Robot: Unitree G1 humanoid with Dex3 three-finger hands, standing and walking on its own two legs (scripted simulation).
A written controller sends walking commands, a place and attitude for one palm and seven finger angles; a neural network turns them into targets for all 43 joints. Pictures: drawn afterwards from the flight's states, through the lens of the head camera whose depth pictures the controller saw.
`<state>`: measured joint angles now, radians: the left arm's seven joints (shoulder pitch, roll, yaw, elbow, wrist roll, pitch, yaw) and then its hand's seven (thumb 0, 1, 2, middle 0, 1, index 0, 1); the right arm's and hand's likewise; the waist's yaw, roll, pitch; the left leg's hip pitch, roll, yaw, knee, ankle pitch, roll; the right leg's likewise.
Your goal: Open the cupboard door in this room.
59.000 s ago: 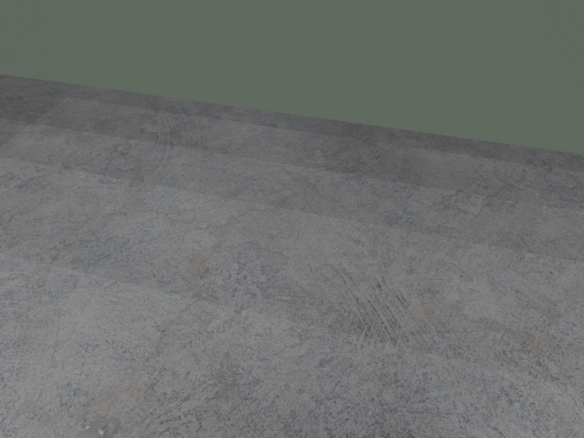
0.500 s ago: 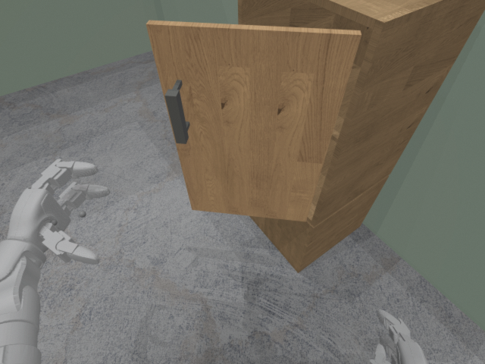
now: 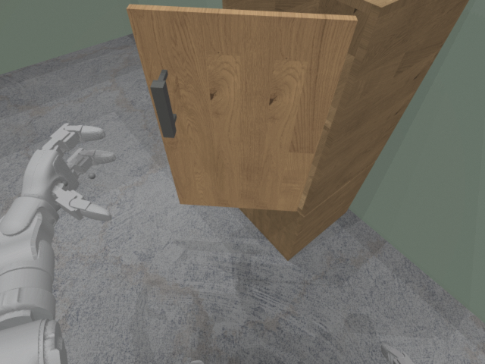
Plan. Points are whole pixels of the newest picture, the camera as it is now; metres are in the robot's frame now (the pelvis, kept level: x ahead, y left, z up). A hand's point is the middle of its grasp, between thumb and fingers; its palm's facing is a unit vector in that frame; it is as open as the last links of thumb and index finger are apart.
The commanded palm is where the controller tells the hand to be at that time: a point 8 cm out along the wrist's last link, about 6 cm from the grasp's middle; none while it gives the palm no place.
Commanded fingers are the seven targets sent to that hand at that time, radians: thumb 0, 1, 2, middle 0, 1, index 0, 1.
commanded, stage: move the hooked fingers beside the handle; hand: left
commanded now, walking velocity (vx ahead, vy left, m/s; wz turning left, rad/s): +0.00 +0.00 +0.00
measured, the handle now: (166, 104) +0.58 +0.17 +0.09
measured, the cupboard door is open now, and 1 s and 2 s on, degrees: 47 47 47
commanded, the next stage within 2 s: slide the fingers in behind the handle in 1.74 s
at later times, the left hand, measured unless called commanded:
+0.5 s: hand (113, 140) +0.46 +0.24 +0.10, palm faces -0.05 -1.00 -0.01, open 14.0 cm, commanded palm +0.45 +0.29 +0.10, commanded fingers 0.00 -0.50 0.30 -0.30 -1.20 -0.30 -1.20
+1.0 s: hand (129, 112) +0.53 +0.23 +0.11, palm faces -0.06 -1.00 +0.00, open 14.0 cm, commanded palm +0.51 +0.28 +0.09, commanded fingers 0.00 -0.50 0.30 -0.30 -1.20 -0.30 -1.20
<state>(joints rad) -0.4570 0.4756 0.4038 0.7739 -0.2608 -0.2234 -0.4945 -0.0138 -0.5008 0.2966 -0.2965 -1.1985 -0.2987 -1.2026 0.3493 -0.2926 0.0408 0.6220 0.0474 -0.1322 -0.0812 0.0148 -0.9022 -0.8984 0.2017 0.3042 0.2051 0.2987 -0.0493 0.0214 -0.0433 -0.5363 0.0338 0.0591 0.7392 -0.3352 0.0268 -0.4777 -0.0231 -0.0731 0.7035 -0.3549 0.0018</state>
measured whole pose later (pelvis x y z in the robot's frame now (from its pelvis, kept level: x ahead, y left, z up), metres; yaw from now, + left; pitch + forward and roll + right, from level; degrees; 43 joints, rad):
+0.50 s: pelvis +0.00 +0.00 -0.01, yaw -1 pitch +13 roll -2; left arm -0.79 0.59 0.44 1.13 -0.17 -0.30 -0.47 -0.01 -0.50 0.30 -0.30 -1.20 -0.30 -1.20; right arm 0.38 -0.30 0.04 0.64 0.03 -0.04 -0.06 0.01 -0.90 -0.90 0.20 0.30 0.21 0.30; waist -0.12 0.01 -0.05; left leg -0.68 0.05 0.06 0.82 -0.36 0.02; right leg -0.62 -0.01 -0.07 0.77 -0.37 0.00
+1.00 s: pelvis +0.00 +0.00 -0.02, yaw -2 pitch +19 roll -3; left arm -1.04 0.74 0.47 1.30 -0.09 -0.27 -0.45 -0.01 -0.50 0.30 -0.30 -1.20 -0.30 -1.20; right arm 0.44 -0.30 0.05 0.63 0.01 0.04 -0.05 0.01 -0.90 -0.90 0.20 0.30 0.21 0.30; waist -0.20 0.02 -0.06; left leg -0.83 0.07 0.05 0.88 -0.38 0.03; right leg -0.75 0.01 -0.07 0.80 -0.38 0.00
